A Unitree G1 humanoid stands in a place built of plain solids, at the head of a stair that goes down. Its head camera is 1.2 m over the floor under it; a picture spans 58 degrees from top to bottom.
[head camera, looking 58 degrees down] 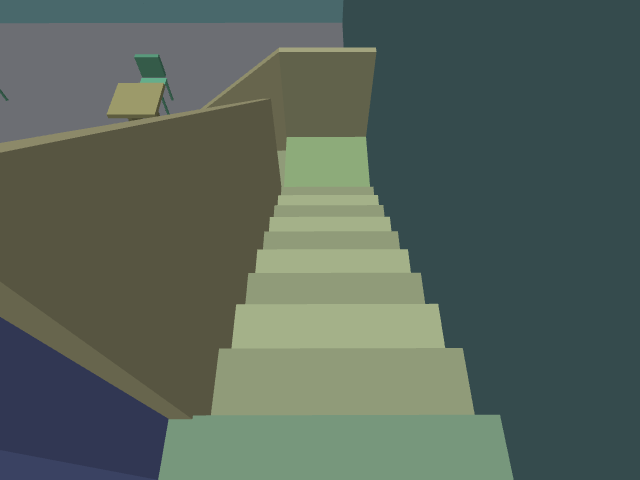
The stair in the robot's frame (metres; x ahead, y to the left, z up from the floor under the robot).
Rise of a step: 0.19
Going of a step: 0.24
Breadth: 0.80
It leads straight ahead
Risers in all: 10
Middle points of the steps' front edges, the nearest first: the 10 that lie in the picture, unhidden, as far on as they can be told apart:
0.21 -0.07 0.00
0.45 -0.07 -0.19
0.70 -0.07 -0.39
0.94 -0.07 -0.58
1.18 -0.07 -0.78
1.42 -0.07 -0.97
1.66 -0.07 -1.17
1.91 -0.07 -1.36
2.15 -0.06 -1.56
2.39 -0.06 -1.75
